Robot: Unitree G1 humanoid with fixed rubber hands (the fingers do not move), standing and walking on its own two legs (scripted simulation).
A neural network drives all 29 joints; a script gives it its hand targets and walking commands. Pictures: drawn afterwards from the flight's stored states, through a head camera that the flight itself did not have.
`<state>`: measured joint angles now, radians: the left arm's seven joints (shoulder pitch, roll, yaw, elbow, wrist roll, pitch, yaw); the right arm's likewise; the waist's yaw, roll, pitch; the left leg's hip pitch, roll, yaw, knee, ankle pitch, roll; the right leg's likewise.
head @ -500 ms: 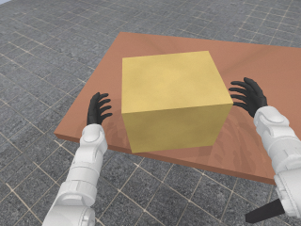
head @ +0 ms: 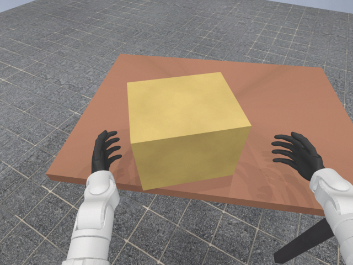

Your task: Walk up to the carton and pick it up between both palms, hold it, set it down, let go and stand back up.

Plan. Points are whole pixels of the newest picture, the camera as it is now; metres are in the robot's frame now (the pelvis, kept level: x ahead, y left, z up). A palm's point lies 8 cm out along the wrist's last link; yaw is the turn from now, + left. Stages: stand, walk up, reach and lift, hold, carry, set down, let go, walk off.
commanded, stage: set down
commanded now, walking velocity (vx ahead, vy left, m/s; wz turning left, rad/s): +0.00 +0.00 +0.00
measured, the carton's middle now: (182, 130) +0.45 +0.06 +0.04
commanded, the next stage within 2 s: none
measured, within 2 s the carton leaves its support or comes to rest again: neither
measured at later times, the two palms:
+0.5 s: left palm (99, 197) +0.22 +0.21 +0.06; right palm (337, 206) +0.27 -0.27 +0.05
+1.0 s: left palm (100, 212) +0.20 +0.20 +0.05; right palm out of the picture +0.24 -0.28 +0.05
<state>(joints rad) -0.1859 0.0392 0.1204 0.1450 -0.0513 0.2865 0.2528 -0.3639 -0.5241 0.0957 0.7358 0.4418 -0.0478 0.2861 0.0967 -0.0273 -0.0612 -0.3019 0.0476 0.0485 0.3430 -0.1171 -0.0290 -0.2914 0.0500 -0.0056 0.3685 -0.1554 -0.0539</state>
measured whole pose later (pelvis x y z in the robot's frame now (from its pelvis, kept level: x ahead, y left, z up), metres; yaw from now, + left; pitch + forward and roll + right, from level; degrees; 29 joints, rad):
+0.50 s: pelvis +0.00 +0.00 +0.00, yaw +0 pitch +1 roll +0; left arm 0.20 0.02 0.01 -0.18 -0.01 0.27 0.27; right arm 0.00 -0.56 0.02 0.52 0.48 -0.11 0.33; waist 0.05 -0.04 -0.05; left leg -0.23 0.04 0.03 0.35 -0.14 -0.02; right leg -0.21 0.05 0.00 0.36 -0.17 -0.05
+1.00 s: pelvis +0.01 +0.00 +0.00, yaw +0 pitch -2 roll +0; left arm 0.34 -0.01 0.01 -0.21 0.01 0.26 0.28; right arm 0.17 -0.59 0.00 0.36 0.50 -0.05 0.32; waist 0.04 -0.05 -0.04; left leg -0.14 0.04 0.02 0.32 -0.14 -0.03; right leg -0.13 0.05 0.01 0.35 -0.19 -0.06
